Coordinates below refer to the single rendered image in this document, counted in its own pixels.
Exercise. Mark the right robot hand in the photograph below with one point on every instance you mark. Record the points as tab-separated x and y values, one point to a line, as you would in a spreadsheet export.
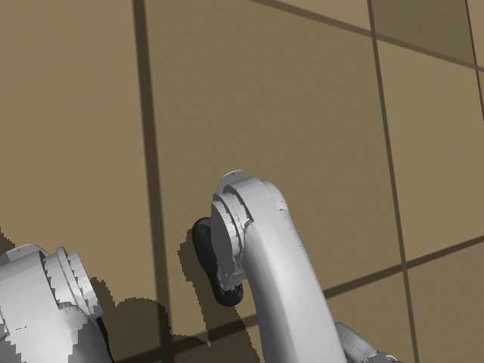
356	348

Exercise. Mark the left robot foot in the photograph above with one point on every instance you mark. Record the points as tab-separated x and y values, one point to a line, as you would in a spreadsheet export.
105	335

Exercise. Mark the right robot foot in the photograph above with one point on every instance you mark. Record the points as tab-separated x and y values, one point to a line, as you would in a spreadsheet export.
201	236

